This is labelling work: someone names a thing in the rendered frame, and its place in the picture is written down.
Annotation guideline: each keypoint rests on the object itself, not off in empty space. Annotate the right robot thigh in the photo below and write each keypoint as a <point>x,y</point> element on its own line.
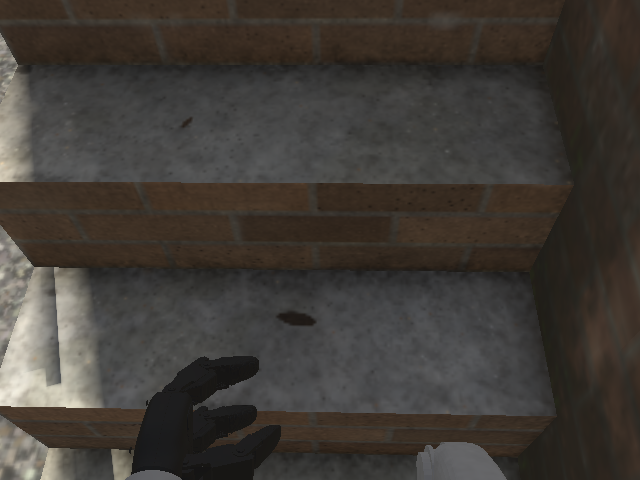
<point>456,461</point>

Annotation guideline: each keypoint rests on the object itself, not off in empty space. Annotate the left robot hand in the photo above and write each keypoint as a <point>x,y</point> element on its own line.
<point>171,434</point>

